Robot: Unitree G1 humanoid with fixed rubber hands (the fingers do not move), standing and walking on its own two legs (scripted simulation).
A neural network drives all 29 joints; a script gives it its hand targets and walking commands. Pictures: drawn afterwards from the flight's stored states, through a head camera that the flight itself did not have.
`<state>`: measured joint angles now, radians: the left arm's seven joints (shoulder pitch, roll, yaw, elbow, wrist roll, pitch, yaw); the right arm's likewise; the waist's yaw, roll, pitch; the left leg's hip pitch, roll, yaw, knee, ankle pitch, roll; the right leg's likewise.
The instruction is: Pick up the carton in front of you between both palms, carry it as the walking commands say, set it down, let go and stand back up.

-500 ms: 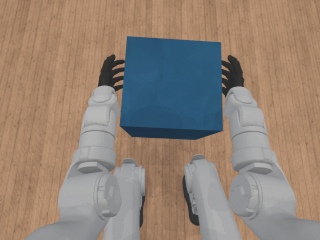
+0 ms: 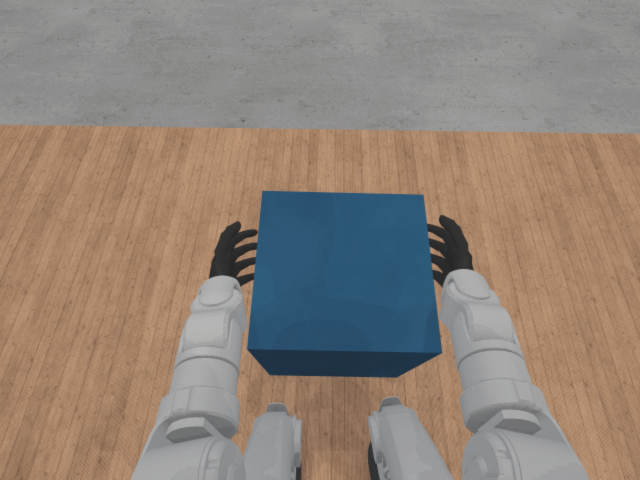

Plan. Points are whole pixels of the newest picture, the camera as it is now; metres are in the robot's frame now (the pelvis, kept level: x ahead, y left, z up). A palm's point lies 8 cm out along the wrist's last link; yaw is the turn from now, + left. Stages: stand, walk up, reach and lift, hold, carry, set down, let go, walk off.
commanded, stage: reach and lift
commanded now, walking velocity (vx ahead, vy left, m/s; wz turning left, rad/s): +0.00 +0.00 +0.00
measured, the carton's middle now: (337, 295) +0.38 -0.01 -0.10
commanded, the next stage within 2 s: hold in 1.62 s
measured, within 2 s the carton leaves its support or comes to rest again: neither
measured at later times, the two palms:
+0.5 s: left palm (178, 261) +0.34 +0.15 +0.12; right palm (503, 241) +0.35 -0.16 +0.12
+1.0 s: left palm (156, 250) +0.33 +0.15 +0.16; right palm (529, 226) +0.34 -0.15 +0.17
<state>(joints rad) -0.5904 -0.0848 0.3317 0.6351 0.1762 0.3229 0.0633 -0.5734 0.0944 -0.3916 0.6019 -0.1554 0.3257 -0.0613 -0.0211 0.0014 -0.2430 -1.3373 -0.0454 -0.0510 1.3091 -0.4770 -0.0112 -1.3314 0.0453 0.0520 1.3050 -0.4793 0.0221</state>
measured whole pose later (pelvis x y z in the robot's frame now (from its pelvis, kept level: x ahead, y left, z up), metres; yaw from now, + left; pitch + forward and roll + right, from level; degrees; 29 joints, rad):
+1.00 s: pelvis +0.03 +0.00 +0.14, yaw +0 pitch -5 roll +0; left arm -0.35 -0.17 0.33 0.40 0.31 0.61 -0.01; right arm -0.37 0.17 -0.35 0.40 -0.31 0.60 0.01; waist 0.00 0.00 0.03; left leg -0.19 -0.02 -0.07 0.49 -0.22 0.00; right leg -0.18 0.02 0.06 0.49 -0.22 0.00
